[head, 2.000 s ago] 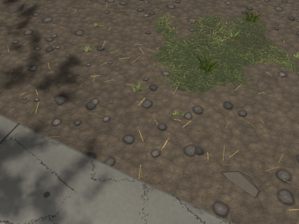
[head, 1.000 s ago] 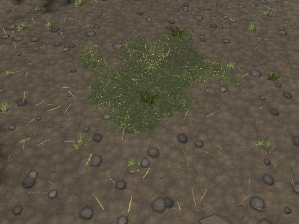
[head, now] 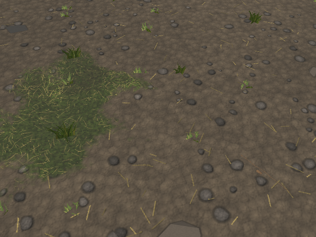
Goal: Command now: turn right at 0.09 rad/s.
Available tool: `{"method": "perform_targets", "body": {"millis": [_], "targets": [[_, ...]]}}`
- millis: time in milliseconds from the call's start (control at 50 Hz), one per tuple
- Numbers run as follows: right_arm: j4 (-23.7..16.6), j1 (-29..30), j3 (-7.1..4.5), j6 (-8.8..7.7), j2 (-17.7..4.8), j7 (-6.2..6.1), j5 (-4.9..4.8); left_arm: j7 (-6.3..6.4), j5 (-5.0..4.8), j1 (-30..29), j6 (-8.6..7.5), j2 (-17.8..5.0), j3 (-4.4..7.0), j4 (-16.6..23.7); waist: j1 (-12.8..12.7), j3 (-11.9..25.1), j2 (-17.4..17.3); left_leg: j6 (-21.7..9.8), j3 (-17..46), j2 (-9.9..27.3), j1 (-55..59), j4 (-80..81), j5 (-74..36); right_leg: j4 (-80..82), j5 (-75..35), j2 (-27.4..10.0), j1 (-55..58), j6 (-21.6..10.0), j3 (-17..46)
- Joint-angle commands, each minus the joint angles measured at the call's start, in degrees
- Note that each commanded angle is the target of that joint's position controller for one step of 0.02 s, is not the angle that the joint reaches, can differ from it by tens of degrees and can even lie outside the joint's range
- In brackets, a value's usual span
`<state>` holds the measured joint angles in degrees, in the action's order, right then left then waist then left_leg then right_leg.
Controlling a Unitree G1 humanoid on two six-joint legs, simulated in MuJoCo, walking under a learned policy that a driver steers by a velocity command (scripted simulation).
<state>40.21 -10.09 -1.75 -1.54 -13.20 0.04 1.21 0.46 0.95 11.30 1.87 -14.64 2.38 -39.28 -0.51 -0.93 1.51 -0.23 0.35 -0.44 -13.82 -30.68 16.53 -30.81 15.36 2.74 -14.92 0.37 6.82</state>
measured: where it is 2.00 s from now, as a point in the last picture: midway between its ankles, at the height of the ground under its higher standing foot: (159, 170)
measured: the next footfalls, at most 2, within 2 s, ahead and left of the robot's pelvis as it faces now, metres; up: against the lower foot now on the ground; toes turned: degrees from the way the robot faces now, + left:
left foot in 0.90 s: +0.43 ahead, +0.12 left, +0.00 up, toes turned +1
right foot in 1.44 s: +0.73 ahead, -0.11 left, +0.00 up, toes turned -2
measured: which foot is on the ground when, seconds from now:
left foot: down 0.00-0.46, up 0.48-0.88, down 0.90-1.00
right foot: down 0.00-0.90, up 0.92-1.00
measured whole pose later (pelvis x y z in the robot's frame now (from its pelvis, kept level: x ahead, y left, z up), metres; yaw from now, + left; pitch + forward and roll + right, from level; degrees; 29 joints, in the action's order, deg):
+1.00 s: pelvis +0.30 +0.04 -0.01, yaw +0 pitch +2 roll +0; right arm 39.2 -7.6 -2.4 -4.9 -15.7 2.0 -0.3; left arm 0.2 -1.7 21.6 -4.0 -16.4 2.4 -46.4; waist -1.7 -2.4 1.0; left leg -3.6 -3.2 -2.1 -24.6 -31.7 8.5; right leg -66.7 23.9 -0.8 -16.4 -1.1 3.8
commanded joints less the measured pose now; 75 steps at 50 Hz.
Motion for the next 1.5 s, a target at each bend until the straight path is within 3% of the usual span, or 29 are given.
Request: {"method": "perform_targets", "body": {"millis": [20, 200, 260, 320, 360, 420, 440, 460, 480, 500, 520, 560, 600, 700, 820, 880, 900, 920, 940, 960, 1000, 1040, 1160, 1320, 1400, 1440, 1460, 1480, 1500], "targets": [[-4.61, 1.73, -1.79, -0.87, -7.51, -0.43, -0.27, 0.07, -0.09, -1.30, -1.21, -5.68, 1.89, 3.47, 0.47, 1.77, -3.66, -2.28, 5.55, 5.30, 0.59, 6.31, -4.31, 3.55, -6.41, -3.31, -0.06, -1.44, 2.85], [-5.14, 1.15, -1.37, -0.50, -5.96, -0.03, -0.47, 0.56, -0.24, 0.27, -1.76, -4.84, 1.98, 1.99, 0.67, 2.55, -0.41, -2.29, 4.03, 3.76, 1.67, 4.29, -7.39, 3.56, -9.56, -3.86, 1.11, -0.93, 3.59], [-4.68, -0.24, -1.83, -0.05, -7.25, -0.23, -0.89, 0.93, -0.63, 1.88, -1.63, -4.81, 2.08, 1.49, 0.79, 1.30, -3.10, -4.34, 5.55, 3.38, 0.46, 6.78, 13.31, 1.10, 9.78, -0.87, -1.95, -1.87, 0.17], [-3.14, -5.12, -2.68, -0.43, -10.24, -0.81, -1.82, 0.57, -1.67, 0.27, -3.73, -3.18, 1.80, 3.15, 1.74, -4.57, -10.15, -11.36, 21.87, 13.94, 1.02, 16.19, 30.62, -8.81, 11.57, -0.14, -11.99, -1.88, -5.56], [-2.44, -6.05, -3.05, -0.89, -11.44, -1.03, -2.10, 0.06, -2.23, -1.54, -5.34, -3.55, 1.92, 3.84, 2.09, -7.31, -10.25, -13.99, 27.48, 18.26, -0.15, 18.61, 28.73, -11.44, 9.88, -2.77, -14.16, -2.66, -5.56], [-3.45, -0.98, -2.71, -0.63, -10.70, -0.38, -2.79, -1.23, -2.23, 4.70, -6.76, -2.85, 2.14, 1.32, -2.18, -4.74, -9.96, -9.86, 16.36, 12.65, -6.90, 15.35, 18.22, 0.81, 4.94, -1.86, 2.05, -4.95, -8.23], [-3.86, 0.26, -2.31, -0.65, -9.10, -0.27, -2.67, -1.41, -1.80, 9.04, -6.88, -3.91, 2.81, -0.64, -3.91, -2.58, -8.60, -7.59, 11.76, 9.23, -11.08, 10.53, 13.31, 1.67, 0.32, -1.52, 10.75, -4.80, -6.96], [-5.39, 2.68, -1.22, -1.17, -5.65, -0.21, -2.38, -1.22, -1.63, 14.64, -7.08, -7.55, 3.89, -1.64, -5.90, -1.16, -0.79, -3.69, 4.36, 3.53, -16.68, -2.51, 7.89, 7.92, 7.17, -8.40, 15.96, -7.78, 5.41], [-7.83, 3.38, -1.07, -2.35, -5.04, -0.54, -2.67, -1.72, -1.61, 19.03, -7.31, -13.34, 5.33, -1.94, -6.40, -0.03, 13.97, -0.36, -1.94, -2.37, -26.36, -20.37, 8.51, 16.54, 11.92, -19.46, 21.81, -15.23, 27.18], [-8.07, 3.66, -2.05, -3.20, -8.40, -0.65, -3.44, -1.72, -1.15, 19.33, -7.70, -11.02, 4.49, -1.61, -6.50, -1.15, 12.22, -0.57, 3.36, -1.32, -34.42, -32.03, 17.12, 18.64, 9.59, -23.72, 23.41, -19.49, 34.87], [-7.17, 1.62, -2.40, -3.69, -9.07, -0.21, -4.00, -1.50, -1.08, 17.57, -8.01, -8.51, 3.57, -1.21, -4.60, -2.42, 7.44, -1.86, 5.09, 1.13, -38.18, -37.41, 14.08, 16.93, 6.98, -22.85, 24.68, -18.51, 29.89], [-6.26, 1.80, -2.15, -4.14, -7.79, 0.48, -2.92, -1.28, -1.00, 14.73, -7.70, -7.28, 2.94, -0.60, -3.25, -2.21, 1.80, -3.22, 4.21, 4.33, -40.04, -36.49, 4.57, 17.70, 1.97, -19.77, 24.16, -15.17, 20.78], [-6.00, 2.31, -2.02, -3.97, -6.68, 1.56, -2.40, -1.09, -0.82, 13.23, -6.95, -5.67, 2.00, -0.64, -2.12, -2.41, 3.30, -2.35, 2.63, 5.90, -35.50, -32.12, -0.75, 19.83, -8.10, -16.89, 19.61, -13.30, 13.21], [-7.49, 10.34, -0.34, -4.06, -3.33, 2.82, -2.10, 0.12, -1.45, 14.26, -6.02, -8.18, 2.12, -2.61, -4.26, -4.05, 3.12, 0.73, -2.04, 3.88, -26.63, -11.30, -12.92, 22.28, -16.00, -12.70, 12.67, -11.38, 1.46], [-8.76, 13.05, -1.48, -4.38, -7.25, 3.30, -2.76, 0.08, -2.50, 14.82, -5.99, -10.77, 2.86, -5.23, -2.43, -5.02, 4.55, -2.54, -1.22, 2.04, -18.33, -0.77, -15.90, 20.55, -21.59, -16.71, 15.24, -9.47, 0.39], [-4.79, -2.44, -3.94, -3.82, -11.47, 2.05, -2.31, 0.36, -1.79, 13.39, -5.12, -11.39, 3.02, -5.18, 6.35, 6.28, 4.49, -6.61, -4.59, -1.87, 3.81, 0.04, -13.69, 0.14, -46.45, -13.08, 13.99, -6.28, -4.04], [-2.94, -12.88, -4.82, -3.37, -14.61, 1.25, -1.88, 0.61, -0.57, 13.76, -5.05, -9.07, 2.02, -3.82, 10.16, 14.35, -0.65, -9.77, 6.13, 7.57, 21.78, -2.33, -12.66, -17.24, -31.36, -10.46, 1.59, -4.36, -5.11], [-1.59, -15.68, -5.43, -3.53, -19.66, 1.81, -0.88, 0.11, -1.33, 22.65, -5.99, -0.27, -0.44, -2.96, 4.63, 24.12, -19.48, -19.32, 37.26, 22.09, 38.34, 6.89, 5.63, -39.11, 13.24, 0.95, -18.04, -0.73, -3.52], [-1.69, -14.84, -4.10, -3.56, -13.59, 1.79, -1.61, -0.24, -2.74, 18.90, -7.08, -6.41, 0.78, -4.15, 6.95, 22.04, -15.09, -18.11, 45.65, 21.56, 35.75, 15.13, 15.90, -45.97, 16.24, -0.70, -24.76, -1.24, 2.83], [-1.74, -10.44, -3.36, -3.58, -11.51, 1.49, -1.85, -0.51, -4.06, 11.75, -7.58, -9.66, 1.76, -2.09, 6.46, 11.43, -10.94, -15.47, 36.40, 20.19, 27.51, 15.66, 13.65, -46.90, 11.58, -3.73, -29.04, -1.81, 0.65], [-2.04, -4.26, -2.72, -3.69, -9.63, 1.70, -0.96, -0.02, -2.17, 6.13, -7.94, -8.61, 1.59, -0.93, 2.88, 3.57, -2.67, -13.42, 23.64, 15.53, 11.59, 17.26, -1.21, -40.92, 2.87, -8.46, -24.78, -2.19, -1.60], [-1.85, -2.31, -2.44, -4.43, -8.16, 1.85, -0.41, -0.10, -1.97, 9.17, -6.88, -7.18, 1.57, -1.77, -0.33, 3.75, -5.97, -14.00, 18.48, 13.25, 5.10, 20.26, -6.78, -37.83, -0.24, -10.65, -19.06, -1.85, -0.99], [1.54, -5.64, -2.97, -5.11, -10.40, 1.13, -1.39, 0.18, -0.86, 0.99, -5.80, -5.21, 0.94, 0.51, 0.57, -1.34, -3.47, -14.45, 9.48, 11.73, 2.61, 24.85, -13.35, -22.41, -12.23, -11.74, -24.68, 0.77, -2.51], [5.71, -13.87, -3.09, -2.94, -12.56, 0.40, -2.30, -2.31, -1.91, -13.71, -7.56, -3.97, 0.08, 4.94, 6.37, -3.83, -3.70, -11.78, 5.47, 12.73, 12.24, 21.43, -16.40, -1.35, -20.83, -7.64, -23.33, -0.41, -5.73], [6.73, -13.69, -3.52, -1.58, -13.91, -0.16, -2.43, -3.33, -1.85, -12.09, -7.99, -5.99, 0.76, 5.61, 3.64, -1.55, -5.95, -9.82, 6.24, 14.93, 18.95, 14.56, -29.46, 2.53, -11.61, -5.17, -18.40, -3.45, -6.82], [6.27, -11.93, -3.08, -1.09, -13.40, -0.44, -2.17, -2.63, -1.51, 1.45, -8.01, -10.12, 2.94, 1.88, -3.65, 7.63, -5.71, -7.23, 2.40, 10.71, 14.97, -1.60, -43.47, 4.42, -13.00, -2.98, 2.29, -6.81, -8.94], [4.45, -11.86, -1.72, -1.36, -10.42, -0.64, -0.73, -1.90, -0.84, 12.62, -7.70, -14.54, 4.14, -0.08, -7.53, 17.18, 0.40, -5.07, 0.03, 7.34, 2.48, -19.73, -28.12, 1.44, -16.22, -13.89, 21.16, -10.89, 3.03], [3.92, -19.67, 0.18, -2.62, -3.66, -0.01, -1.22, -2.22, -0.94, 14.35, -7.43, -17.56, 4.75, -1.27, -3.03, 23.47, 15.40, -1.57, 1.07, -3.26, -21.14, -38.03, 13.11, 7.09, -2.80, -25.49, 39.32, -19.58, 30.13], [4.60, -15.36, -1.09, -3.67, -9.90, 0.31, -2.46, -2.12, -1.47, 14.43, -7.30, -11.38, 3.23, -0.73, -6.02, 21.27, 9.15, -2.17, 7.87, -0.78, -27.70, -43.68, 16.24, 11.55, 4.17, -24.48, 37.79, -17.66, 33.14]]}}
